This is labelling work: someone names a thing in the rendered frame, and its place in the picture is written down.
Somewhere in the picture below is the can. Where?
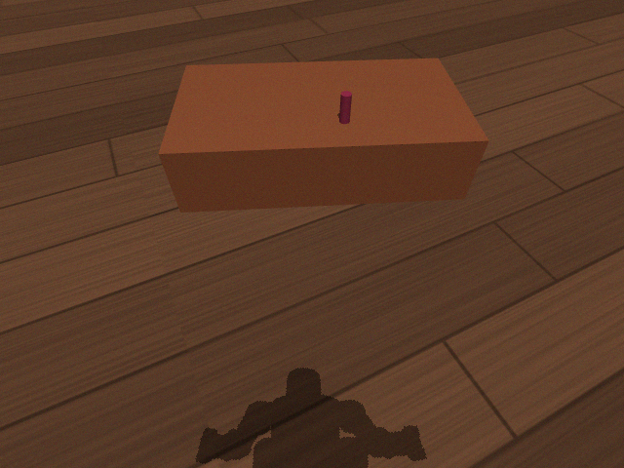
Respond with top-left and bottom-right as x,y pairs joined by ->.
339,91 -> 352,124

